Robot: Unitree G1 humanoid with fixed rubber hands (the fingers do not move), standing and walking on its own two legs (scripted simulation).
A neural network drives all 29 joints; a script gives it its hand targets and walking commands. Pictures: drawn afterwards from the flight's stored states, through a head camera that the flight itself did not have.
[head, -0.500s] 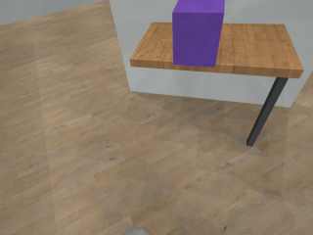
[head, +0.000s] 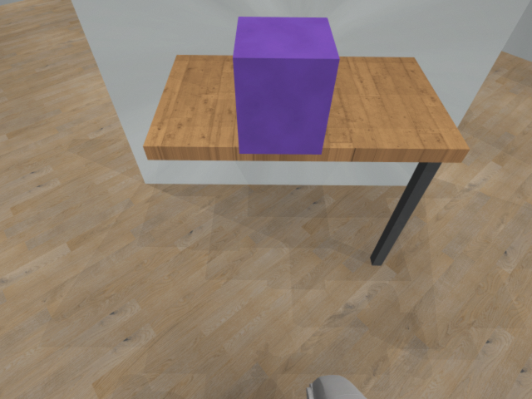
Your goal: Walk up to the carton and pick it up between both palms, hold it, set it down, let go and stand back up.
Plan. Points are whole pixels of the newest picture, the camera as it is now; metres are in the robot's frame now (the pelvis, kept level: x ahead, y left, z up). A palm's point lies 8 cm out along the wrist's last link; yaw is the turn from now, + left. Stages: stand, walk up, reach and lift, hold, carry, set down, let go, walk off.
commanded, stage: walk up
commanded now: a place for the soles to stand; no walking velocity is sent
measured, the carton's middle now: (281, 88) +0.79 -0.05 +0.04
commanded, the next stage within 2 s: none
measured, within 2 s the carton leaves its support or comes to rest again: neither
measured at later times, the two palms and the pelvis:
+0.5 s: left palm (130, 338) +0.24 +0.23 -0.07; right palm (454, 349) +0.21 -0.31 -0.12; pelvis +0.18 -0.04 +0.00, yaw -5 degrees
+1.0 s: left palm (126, 279) +0.37 +0.28 -0.11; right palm (400, 285) +0.32 -0.24 -0.09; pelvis +0.25 +0.03 -0.01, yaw -5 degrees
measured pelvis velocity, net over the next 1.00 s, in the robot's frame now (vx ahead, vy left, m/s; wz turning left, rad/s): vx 0.25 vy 0.03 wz -0.08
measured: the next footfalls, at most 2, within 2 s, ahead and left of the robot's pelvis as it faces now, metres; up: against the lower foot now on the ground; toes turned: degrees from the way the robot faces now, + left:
right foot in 0.30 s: +0.25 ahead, -0.15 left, +0.00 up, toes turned -6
left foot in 0.76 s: +0.37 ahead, +0.13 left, +0.00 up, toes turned -1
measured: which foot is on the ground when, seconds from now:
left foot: down 0.00-0.30, up 0.32-0.74, down 0.76-1.00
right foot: up 0.00-0.28, down 0.30-0.78, up 0.80-1.00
